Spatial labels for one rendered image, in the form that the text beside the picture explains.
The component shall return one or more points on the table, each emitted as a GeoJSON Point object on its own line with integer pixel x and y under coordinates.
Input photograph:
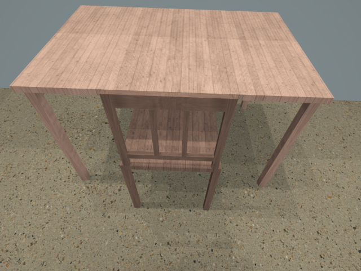
{"type": "Point", "coordinates": [249, 54]}

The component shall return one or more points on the chair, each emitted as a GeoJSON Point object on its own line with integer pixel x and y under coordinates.
{"type": "Point", "coordinates": [170, 132]}

